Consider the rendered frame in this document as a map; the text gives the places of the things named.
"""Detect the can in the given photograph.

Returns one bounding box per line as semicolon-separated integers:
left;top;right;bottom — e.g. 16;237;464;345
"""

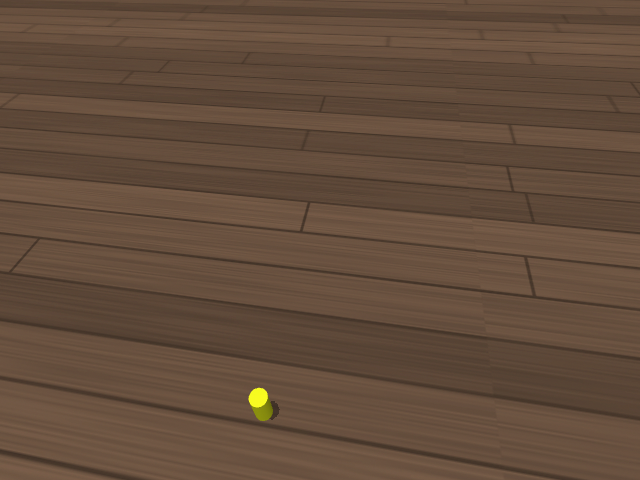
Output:
249;388;273;421

